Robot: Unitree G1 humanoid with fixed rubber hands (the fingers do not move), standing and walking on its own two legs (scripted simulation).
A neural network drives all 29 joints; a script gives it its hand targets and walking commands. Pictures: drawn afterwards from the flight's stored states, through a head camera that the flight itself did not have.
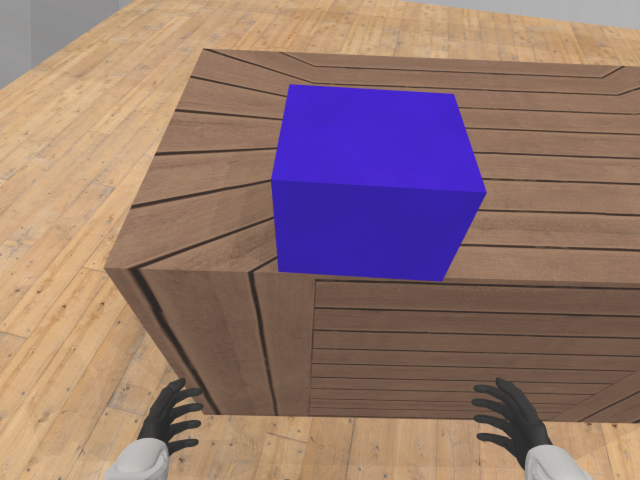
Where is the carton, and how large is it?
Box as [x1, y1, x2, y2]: [271, 84, 486, 281]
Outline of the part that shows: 289,84 271,177 278,270 289,272 441,281 486,192 453,94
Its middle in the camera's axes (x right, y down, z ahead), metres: +0.07 -0.09 +0.58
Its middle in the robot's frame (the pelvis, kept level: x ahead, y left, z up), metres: +0.52 +0.01 +0.08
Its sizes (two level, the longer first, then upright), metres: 0.249 0.217 0.184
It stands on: a pedestal, 0.76 m high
